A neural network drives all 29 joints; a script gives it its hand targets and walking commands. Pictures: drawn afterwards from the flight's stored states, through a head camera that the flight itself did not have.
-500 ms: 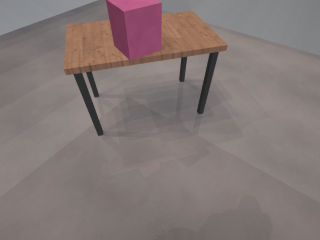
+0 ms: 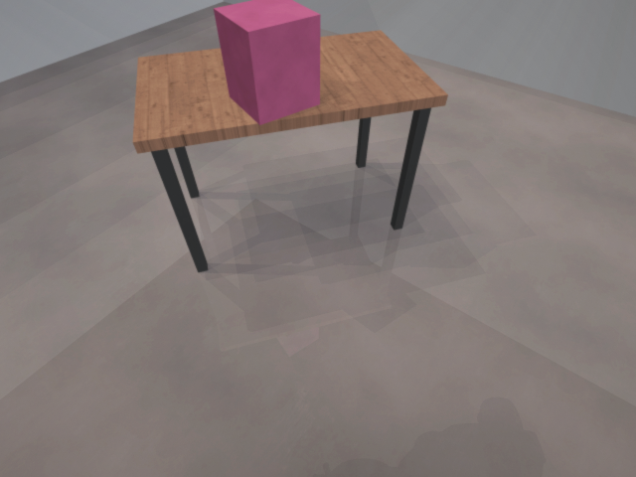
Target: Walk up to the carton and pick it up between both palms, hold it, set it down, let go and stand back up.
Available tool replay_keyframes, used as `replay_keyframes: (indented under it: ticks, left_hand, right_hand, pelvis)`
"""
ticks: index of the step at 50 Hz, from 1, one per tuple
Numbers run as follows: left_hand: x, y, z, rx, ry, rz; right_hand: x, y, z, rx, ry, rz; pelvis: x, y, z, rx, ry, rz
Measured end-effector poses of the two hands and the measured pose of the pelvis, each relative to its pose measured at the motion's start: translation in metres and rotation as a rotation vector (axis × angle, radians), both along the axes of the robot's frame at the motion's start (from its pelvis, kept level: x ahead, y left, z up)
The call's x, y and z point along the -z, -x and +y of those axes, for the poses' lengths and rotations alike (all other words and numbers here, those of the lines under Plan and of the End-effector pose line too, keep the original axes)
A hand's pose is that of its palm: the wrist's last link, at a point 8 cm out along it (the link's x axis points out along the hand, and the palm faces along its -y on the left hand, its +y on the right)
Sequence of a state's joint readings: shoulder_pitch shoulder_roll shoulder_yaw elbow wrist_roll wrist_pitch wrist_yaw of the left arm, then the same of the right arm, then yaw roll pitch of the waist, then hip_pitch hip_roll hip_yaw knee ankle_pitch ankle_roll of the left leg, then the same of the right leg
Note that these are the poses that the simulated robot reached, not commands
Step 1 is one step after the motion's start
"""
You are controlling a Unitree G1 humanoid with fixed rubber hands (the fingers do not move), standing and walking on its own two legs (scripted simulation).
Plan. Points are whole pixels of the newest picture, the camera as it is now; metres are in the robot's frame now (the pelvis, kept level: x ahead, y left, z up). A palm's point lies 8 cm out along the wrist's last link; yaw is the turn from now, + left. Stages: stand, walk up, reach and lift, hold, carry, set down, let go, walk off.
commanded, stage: stand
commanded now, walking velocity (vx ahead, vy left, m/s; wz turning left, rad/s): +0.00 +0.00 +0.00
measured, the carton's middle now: (270, 59) +1.18 +0.14 +0.00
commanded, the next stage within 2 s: walk up in 0.84 s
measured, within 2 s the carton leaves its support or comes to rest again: neither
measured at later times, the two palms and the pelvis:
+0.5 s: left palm out of the picture +0.03 +0.26 -0.13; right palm out of the picture +0.05 -0.26 -0.14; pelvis -0.01 +0.00 +0.00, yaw +0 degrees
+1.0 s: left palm out of the picture +0.04 +0.26 -0.13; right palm out of the picture +0.05 -0.26 -0.13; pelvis -0.01 +0.00 +0.00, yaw +0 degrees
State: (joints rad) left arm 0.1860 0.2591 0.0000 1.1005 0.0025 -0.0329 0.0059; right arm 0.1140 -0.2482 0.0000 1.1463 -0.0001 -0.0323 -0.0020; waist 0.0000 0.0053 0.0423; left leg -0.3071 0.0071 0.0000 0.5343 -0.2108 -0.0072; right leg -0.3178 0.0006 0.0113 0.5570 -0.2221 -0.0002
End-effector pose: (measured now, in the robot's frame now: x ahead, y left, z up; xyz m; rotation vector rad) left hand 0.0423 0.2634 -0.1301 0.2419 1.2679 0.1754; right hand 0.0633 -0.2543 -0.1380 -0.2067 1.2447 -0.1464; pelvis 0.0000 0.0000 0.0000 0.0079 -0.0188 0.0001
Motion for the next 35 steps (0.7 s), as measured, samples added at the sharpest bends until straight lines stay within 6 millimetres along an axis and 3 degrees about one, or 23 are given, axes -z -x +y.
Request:
replay_keyframes:
  ticks: [24, 35]
  left_hand:
    - [-0.001, 0.010, 0.000, -0.004, 0.003, -0.001]
    - [-0.002, 0.007, 0.000, -0.004, 0.001, 0.003]
  right_hand:
    - [-0.003, 0.016, -0.002, 0.006, 0.003, 0.007]
    - [-0.003, 0.011, -0.002, 0.004, 0.003, 0.004]
  pelvis:
    - [-0.002, 0.009, 0.000, 0.000, 0.000, -0.001]
    - [-0.003, 0.005, 0.000, 0.001, 0.000, 0.007]
